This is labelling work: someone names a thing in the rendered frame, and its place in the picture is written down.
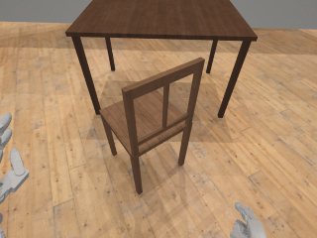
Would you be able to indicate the left robot hand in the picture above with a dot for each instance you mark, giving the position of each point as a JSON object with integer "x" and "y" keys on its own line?
{"x": 15, "y": 177}

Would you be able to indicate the table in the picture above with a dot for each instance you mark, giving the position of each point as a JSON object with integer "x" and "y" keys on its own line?
{"x": 203, "y": 20}

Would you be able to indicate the chair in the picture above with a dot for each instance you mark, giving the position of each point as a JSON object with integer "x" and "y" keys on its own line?
{"x": 145, "y": 119}

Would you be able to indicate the right robot hand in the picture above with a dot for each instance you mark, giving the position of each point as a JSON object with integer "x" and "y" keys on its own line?
{"x": 253, "y": 228}

